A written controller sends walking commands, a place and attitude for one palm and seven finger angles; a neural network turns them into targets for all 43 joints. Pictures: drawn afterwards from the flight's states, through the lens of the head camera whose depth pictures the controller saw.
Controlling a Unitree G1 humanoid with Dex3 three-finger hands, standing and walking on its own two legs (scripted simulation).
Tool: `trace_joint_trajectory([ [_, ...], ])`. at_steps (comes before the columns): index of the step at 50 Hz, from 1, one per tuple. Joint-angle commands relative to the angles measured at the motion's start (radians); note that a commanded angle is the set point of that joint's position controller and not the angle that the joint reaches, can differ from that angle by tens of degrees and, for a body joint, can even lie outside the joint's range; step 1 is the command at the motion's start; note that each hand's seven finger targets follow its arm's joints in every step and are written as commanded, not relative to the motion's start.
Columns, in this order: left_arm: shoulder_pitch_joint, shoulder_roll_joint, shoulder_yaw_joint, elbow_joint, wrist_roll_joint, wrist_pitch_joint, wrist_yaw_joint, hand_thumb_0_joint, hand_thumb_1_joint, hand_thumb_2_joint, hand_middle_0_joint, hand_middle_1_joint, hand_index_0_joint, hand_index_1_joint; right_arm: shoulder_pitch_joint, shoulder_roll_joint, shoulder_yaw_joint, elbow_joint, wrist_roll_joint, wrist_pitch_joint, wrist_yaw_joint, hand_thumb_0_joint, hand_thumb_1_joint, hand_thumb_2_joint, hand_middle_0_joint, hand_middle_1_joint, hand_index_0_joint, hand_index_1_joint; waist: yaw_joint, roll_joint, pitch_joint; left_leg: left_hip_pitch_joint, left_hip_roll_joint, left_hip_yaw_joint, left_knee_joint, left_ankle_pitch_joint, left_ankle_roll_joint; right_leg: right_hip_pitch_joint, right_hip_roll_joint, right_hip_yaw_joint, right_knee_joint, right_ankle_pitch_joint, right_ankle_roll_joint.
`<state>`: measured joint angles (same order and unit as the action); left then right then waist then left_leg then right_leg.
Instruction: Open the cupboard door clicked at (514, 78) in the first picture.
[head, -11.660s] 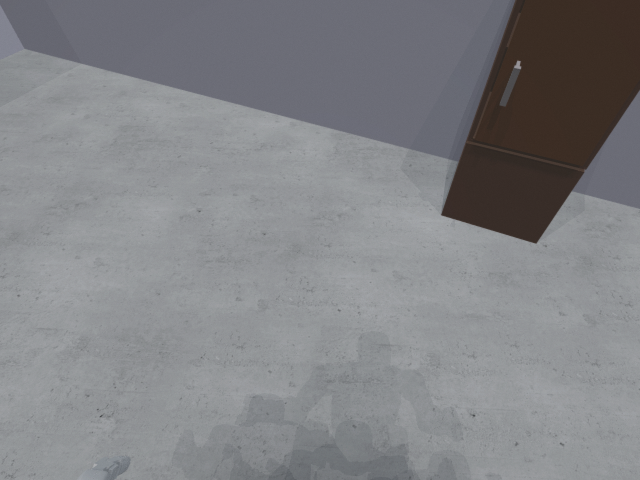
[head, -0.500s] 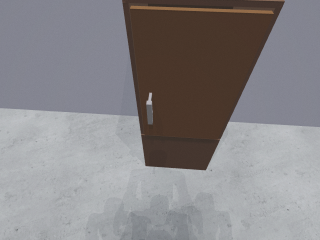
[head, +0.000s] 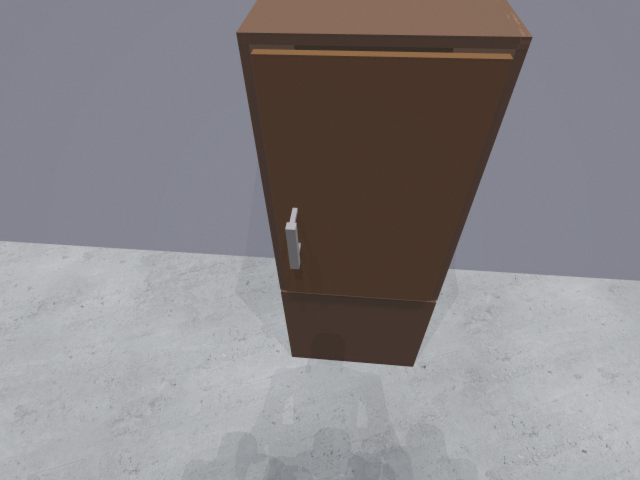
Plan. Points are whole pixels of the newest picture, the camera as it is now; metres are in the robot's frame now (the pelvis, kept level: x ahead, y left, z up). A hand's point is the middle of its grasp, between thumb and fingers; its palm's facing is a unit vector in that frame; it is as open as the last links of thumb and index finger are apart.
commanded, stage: come to a stop and stand still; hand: left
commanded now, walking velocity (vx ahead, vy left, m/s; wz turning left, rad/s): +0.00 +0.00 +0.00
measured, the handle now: (294, 239) +0.58 +0.09 -0.11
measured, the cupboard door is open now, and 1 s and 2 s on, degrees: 0 0 0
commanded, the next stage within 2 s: look again from close up in 0.12 s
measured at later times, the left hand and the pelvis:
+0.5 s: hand out of the picture +0.00 +0.17 -0.17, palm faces +0.04 -0.98 -0.19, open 7.3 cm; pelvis +0.00 +0.00 +0.00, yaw +0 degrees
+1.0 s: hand out of the picture +0.00 +0.17 -0.18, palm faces +0.01 -0.98 -0.19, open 7.3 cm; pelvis +0.01 -0.01 -0.01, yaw -2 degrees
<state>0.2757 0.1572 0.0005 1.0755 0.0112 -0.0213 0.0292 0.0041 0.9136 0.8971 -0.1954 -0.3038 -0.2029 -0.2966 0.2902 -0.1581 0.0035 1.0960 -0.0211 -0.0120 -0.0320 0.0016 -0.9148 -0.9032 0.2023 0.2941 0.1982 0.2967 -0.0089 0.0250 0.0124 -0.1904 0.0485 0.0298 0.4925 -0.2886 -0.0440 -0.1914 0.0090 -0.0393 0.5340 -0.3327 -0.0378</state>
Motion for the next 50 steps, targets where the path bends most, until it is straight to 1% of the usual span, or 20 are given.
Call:
trace_joint_trajectory([
  [1,0.059,0.133,0.028,-0.026,0.002,-0.011,0.006,0.0,0.9,0.9,-0.2,-0.3,-0.2,-0.3,0.043,-0.081,-0.014,-0.028,0.005,-0.015,-0.002,0.0,-0.9,-0.9,0.2,0.3,0.2,0.3,0.008,-0.053,0.035,-0.012,0.039,-0.017,-0.055,0.155,0.052,-0.021,-0.114,0.116,-0.131,0.268,-0.015],
  [6,0.06,0.129,0.027,-0.017,0.002,-0.01,0.005,0.0,0.9,0.9,-0.2,-0.3,-0.2,-0.3,0.043,-0.079,-0.014,-0.016,0.006,-0.014,-0.003,0.0,-0.9,-0.9,0.2,0.3,0.2,0.3,0.009,-0.03,0.041,-0.008,0.045,-0.02,-0.066,0.155,0.052,-0.027,-0.109,0.112,-0.137,0.239,-0.014],
  [9,0.063,0.123,0.026,-0.012,0.002,-0.008,0.004,0.0,0.9,0.9,-0.2,-0.3,-0.2,-0.3,0.042,-0.077,-0.014,-0.009,0.007,-0.014,-0.003,0.0,-0.9,-0.9,0.2,0.3,0.2,0.3,0.01,-0.031,0.049,-0.01,0.047,-0.023,-0.072,0.157,0.053,-0.028,-0.107,0.108,-0.14,0.228,-0.012],
  [14,0.074,0.115,0.025,-0.003,0.002,-0.009,0.003,0.0,0.9,0.9,-0.2,-0.3,-0.2,-0.3,0.041,-0.079,-0.015,-0.007,0.007,-0.016,-0.005,0.0,-0.9,-0.9,0.2,0.3,0.2,0.3,0.011,-0.037,0.025,0.006,0.05,-0.026,-0.072,0.179,0.054,-0.016,-0.107,0.104,-0.136,0.258,-0.011],
  [16,0.075,0.115,0.026,-0.002,0.002,-0.01,0.003,0.0,0.9,0.9,-0.2,-0.3,-0.2,-0.3,0.041,-0.08,-0.014,-0.004,0.007,-0.018,-0.006,0.0,-0.9,-0.9,0.2,0.3,0.2,0.3,0.013,-0.023,0.018,0.009,0.053,-0.027,-0.074,0.197,0.056,-0.007,-0.106,0.1,-0.13,0.276,-0.011],
  [19,0.074,0.112,0.025,0.004,0.003,-0.009,0.004,0.0,0.9,0.9,-0.2,-0.3,-0.2,-0.3,0.039,-0.078,-0.015,-0.004,0.008,-0.018,-0.007,0.0,-0.9,-0.9,0.2,0.3,0.2,0.3,0.012,-0.032,0.031,0.006,0.054,-0.03,-0.075,0.21,0.056,-0.007,-0.108,0.093,-0.126,0.3,-0.01],
  [20,0.075,0.109,0.025,0.005,0.003,-0.009,0.004,0.0,0.9,0.9,-0.2,-0.3,-0.2,-0.3,0.04,-0.078,-0.014,-0.002,0.007,-0.018,-0.008,0.0,-0.9,-0.9,0.2,0.3,0.2,0.3,0.014,-0.015,0.03,0.008,0.056,-0.03,-0.08,0.21,0.056,-0.01,-0.106,0.094,-0.126,0.292,-0.01],
  [22,0.075,0.109,0.026,0.007,0.004,-0.009,0.004,0.0,0.9,0.9,-0.2,-0.3,-0.2,-0.3,0.041,-0.072,-0.014,0.002,0.007,-0.018,-0.008,0.0,-0.9,-0.9,0.2,0.3,0.2,0.3,0.015,-0.033,0.033,0.007,0.057,-0.032,-0.081,0.219,0.057,-0.001,-0.105,0.086,-0.125,0.299,-0.009],
  [24,0.074,0.107,0.025,0.006,0.003,-0.007,0.004,0.0,0.9,0.9,-0.2,-0.3,-0.2,-0.3,0.038,-0.076,-0.013,0.001,0.007,-0.019,-0.008,0.0,-0.9,-0.9,0.2,0.3,0.2,0.3,0.017,-0.02,0.04,0.002,0.056,-0.034,-0.088,0.211,0.058,-0.007,-0.108,0.087,-0.129,0.278,-0.008],
  [29,0.072,0.108,0.026,0.008,0.003,-0.007,0.003,0.0,0.9,0.9,-0.2,-0.3,-0.2,-0.3,0.037,-0.077,-0.013,0.004,0.007,-0.018,-0.008,0.0,-0.9,-0.9,0.2,0.3,0.2,0.3,0.018,-0.032,0.033,0.008,0.056,-0.036,-0.092,0.213,0.058,-0.001,-0.11,0.084,-0.133,0.278,-0.007],
  [32,0.07,0.105,0.026,0.008,0.005,-0.007,0.003,0.0,0.9,0.9,-0.2,-0.3,-0.2,-0.3,0.036,-0.071,-0.013,0.005,0.006,-0.018,-0.008,0.0,-0.9,-0.9,0.2,0.3,0.2,0.3,0.019,-0.03,0.052,0.001,0.055,-0.04,-0.098,0.213,0.059,-0.006,-0.108,0.083,-0.139,0.269,-0.007],
  [39,0.066,0.106,0.026,0.008,0.002,-0.006,0.003,0.0,0.9,0.9,-0.2,-0.3,-0.2,-0.3,0.038,-0.077,-0.012,0.01,0.006,-0.02,-0.009,0.0,-0.9,-0.9,0.2,0.3,0.2,0.3,0.019,-0.018,0.026,0.014,0.056,-0.045,-0.101,0.237,0.06,0.008,-0.108,0.077,-0.132,0.276,-0.007],
  [42,0.072,0.097,0.034,0.008,0.008,0.008,-0.004,0.0,0.9,0.9,-0.2,-0.3,-0.2,-0.3,0.056,-0.082,-0.022,0.015,0.001,-0.014,-0.012,0.0,-0.9,-0.9,0.2,0.3,0.2,0.3,0.01,-0.038,0.041,0.022,0.08,-0.041,-0.087,0.167,0.07,-0.032,-0.08,0.063,-0.102,0.175,-0.007],
  [43,0.069,0.098,0.04,-0.004,0.011,0.016,-0.009,0.0,0.9,0.9,-0.2,-0.3,-0.2,-0.3,0.061,-0.101,-0.029,0.013,-0.002,-0.01,-0.015,0.0,-0.9,-0.9,0.2,0.3,0.2,0.3,0.007,-0.02,0.049,0.015,0.096,-0.051,-0.087,0.145,0.078,-0.061,-0.067,0.056,-0.079,0.131,-0.008],
  [45,0.069,0.095,0.052,-0.033,0.016,0.031,-0.022,0.0,0.9,0.9,-0.2,-0.3,-0.2,-0.3,0.065,-0.134,-0.047,-0.001,-0.007,-0.003,-0.021,0.0,-0.9,-0.9,0.2,0.3,0.2,0.3,0.003,0.024,0.061,0.007,0.151,-0.094,-0.103,0.093,0.106,-0.12,-0.038,0.037,-0.021,0.058,-0.007],
  [46,0.065,0.09,0.057,-0.049,0.018,0.035,-0.028,0.0,0.9,0.9,-0.2,-0.3,-0.2,-0.3,0.065,-0.153,-0.057,-0.008,-0.009,-0.001,-0.025,0.0,-0.9,-0.9,0.2,0.3,0.2,0.3,0.001,0.058,0.066,0.009,0.185,-0.131,-0.116,0.08,0.126,-0.158,-0.02,0.024,0.025,0.029,-0.005],
  [47,0.056,0.083,0.06,-0.062,0.021,0.036,-0.031,0.0,0.9,0.9,-0.2,-0.3,-0.2,-0.3,0.076,-0.159,-0.063,-0.014,-0.01,-0.002,-0.028,0.0,-0.9,-0.9,0.2,0.3,0.2,0.3,-0.002,0.069,0.072,-0.001,0.218,-0.168,-0.125,0.098,0.149,-0.172,-0.009,0.006,0.063,0.001,-0.003],
  [48,0.061,0.071,0.062,-0.074,0.022,0.037,-0.035,0.0,0.9,0.9,-0.2,-0.3,-0.2,-0.3,0.073,-0.171,-0.068,-0.021,-0.011,-0.003,-0.031,0.0,-0.9,-0.9,0.2,0.3,0.2,0.3,0.0,0.097,0.07,-0.009,0.245,-0.189,-0.125,0.12,0.167,-0.187,-0.003,0.0,0.087,-0.03,-0.002],
  [49,0.073,0.065,0.064,-0.08,0.022,0.037,-0.038,0.0,0.9,0.9,-0.2,-0.3,-0.2,-0.3,0.063,-0.175,-0.072,-0.027,-0.014,-0.005,-0.033,0.0,-0.9,-0.9,0.2,0.3,0.2,0.3,0.008,0.112,0.062,-0.016,0.253,-0.19,-0.107,0.15,0.173,-0.176,-0.003,-0.006,0.075,-0.037,-0.003],
  [50,0.098,0.066,0.068,-0.078,0.022,0.037,-0.041,0.0,0.9,0.9,-0.2,-0.3,-0.2,-0.3,0.049,-0.174,-0.073,-0.038,-0.014,-0.005,-0.033,0.0,-0.9,-0.9,0.2,0.3,0.2,0.3,0.02,0.098,0.056,-0.056,0.242,-0.168,-0.074,0.148,0.165,-0.13,-0.007,0.003,0.036,-0.016,-0.007],
])
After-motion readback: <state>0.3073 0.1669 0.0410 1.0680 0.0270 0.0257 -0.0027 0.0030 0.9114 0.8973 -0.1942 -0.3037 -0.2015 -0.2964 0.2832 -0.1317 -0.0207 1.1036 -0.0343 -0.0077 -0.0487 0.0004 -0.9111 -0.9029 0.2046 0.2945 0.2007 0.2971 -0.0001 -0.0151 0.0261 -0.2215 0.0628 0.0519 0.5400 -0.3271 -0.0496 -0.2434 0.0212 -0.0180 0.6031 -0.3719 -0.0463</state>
